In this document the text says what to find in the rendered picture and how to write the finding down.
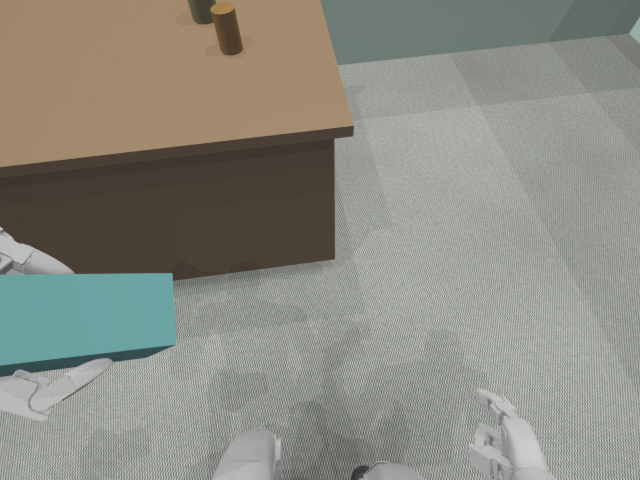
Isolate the robot right shin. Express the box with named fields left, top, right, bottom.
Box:
left=365, top=461, right=390, bottom=474

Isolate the right robot hand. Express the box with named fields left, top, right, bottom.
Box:
left=469, top=388, right=549, bottom=480

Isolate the sponge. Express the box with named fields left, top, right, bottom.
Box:
left=0, top=273, right=176, bottom=377

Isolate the left robot hand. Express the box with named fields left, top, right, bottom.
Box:
left=0, top=227, right=113, bottom=421

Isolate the table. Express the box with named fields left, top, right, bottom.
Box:
left=0, top=0, right=354, bottom=281

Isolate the left robot thigh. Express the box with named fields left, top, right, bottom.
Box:
left=211, top=430, right=283, bottom=480

